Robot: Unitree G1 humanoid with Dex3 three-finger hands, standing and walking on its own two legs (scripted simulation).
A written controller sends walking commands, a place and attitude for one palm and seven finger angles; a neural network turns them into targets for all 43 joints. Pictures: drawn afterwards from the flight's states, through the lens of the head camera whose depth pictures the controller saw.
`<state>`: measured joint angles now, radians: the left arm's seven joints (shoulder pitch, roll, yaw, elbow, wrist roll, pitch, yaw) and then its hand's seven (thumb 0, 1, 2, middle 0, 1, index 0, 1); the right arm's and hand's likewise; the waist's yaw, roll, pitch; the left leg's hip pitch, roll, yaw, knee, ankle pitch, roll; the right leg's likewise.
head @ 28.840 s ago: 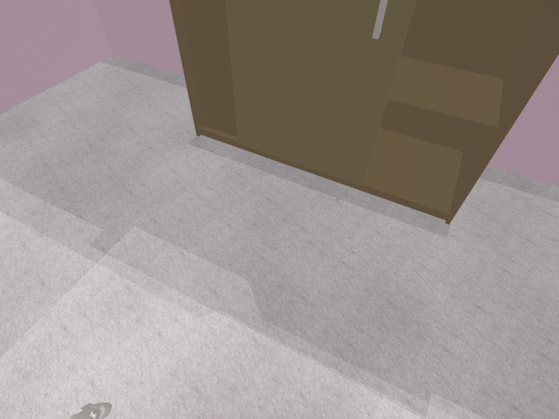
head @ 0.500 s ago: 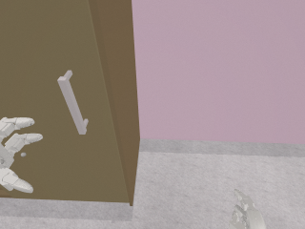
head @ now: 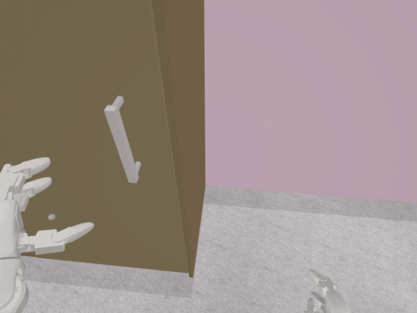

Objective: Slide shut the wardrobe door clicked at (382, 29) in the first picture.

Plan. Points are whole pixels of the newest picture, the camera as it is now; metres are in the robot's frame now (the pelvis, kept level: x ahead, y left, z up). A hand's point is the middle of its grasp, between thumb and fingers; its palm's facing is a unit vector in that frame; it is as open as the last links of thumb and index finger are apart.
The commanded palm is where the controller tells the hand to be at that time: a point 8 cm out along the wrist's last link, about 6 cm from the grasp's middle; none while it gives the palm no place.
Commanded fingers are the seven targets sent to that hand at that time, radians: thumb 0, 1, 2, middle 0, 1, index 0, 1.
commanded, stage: draw the hand back to the body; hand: left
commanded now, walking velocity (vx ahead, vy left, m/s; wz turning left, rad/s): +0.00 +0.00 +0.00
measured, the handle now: (126, 142) +0.42 +0.25 +0.10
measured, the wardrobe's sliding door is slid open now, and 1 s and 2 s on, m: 0.00 0.00 0.00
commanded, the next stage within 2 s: step back with the hand held close in 0.74 s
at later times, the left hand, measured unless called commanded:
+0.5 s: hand (69, 210) +0.20 +0.24 +0.16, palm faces +0.43 -0.82 -0.38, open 7.8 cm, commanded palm +0.15 +0.28 +0.17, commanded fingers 0.00 0.90 0.90 -0.20 -0.30 -0.20 -0.30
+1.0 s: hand (83, 206) +0.21 +0.22 +0.16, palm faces +0.42 -0.80 -0.42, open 7.4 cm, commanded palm +0.16 +0.26 +0.18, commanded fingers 0.00 0.90 0.90 -0.20 -0.30 -0.20 -0.30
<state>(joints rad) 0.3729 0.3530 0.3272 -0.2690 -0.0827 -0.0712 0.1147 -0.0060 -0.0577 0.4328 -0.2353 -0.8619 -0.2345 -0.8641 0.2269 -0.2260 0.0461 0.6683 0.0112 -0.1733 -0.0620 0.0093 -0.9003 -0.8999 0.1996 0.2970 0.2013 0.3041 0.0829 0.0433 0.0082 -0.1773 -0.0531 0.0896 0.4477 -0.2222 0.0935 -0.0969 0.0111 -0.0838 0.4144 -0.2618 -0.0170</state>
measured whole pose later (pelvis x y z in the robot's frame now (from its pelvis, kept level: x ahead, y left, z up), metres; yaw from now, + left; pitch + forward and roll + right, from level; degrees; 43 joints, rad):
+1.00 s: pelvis +0.01 -0.04 +0.00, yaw -2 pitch -1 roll -1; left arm 0.46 0.37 0.36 -0.38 -0.07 -0.13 0.11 0.02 0.89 0.89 -0.21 -0.30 -0.21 -0.30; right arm 0.19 -0.25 0.02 0.60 0.01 -0.04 -0.05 0.01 -0.90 -0.90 0.20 0.30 0.20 0.30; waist 0.06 0.07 -0.01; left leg -0.21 0.01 0.09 0.46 -0.23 0.05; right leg -0.10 0.08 -0.07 0.34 -0.23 -0.06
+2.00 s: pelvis -0.12 +0.04 -0.02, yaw +0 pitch +0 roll -6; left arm 0.47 0.44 0.41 -0.53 -0.02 -0.27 0.13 0.02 0.89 0.89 -0.21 -0.30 -0.21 -0.30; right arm 0.17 -0.23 -0.01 0.59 -0.01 -0.07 -0.07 0.01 -0.90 -0.90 0.20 0.30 0.20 0.30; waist 0.02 0.01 0.02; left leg -0.47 -0.03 0.08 0.51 -0.04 0.13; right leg -0.31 0.09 0.04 0.63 -0.34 0.01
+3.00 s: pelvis -0.31 +0.17 -0.01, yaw -4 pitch -2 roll -3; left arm 0.56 0.50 0.45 -0.56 -0.02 -0.19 0.14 0.02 0.89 0.89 -0.21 -0.30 -0.21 -0.30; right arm 0.30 -0.12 0.03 0.60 -0.02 -0.08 -0.03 0.01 -0.90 -0.90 0.20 0.30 0.20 0.30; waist -0.01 -0.02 -0.03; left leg -0.35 0.09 0.03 0.64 -0.37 0.00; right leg -0.22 0.04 -0.11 0.53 -0.46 -0.06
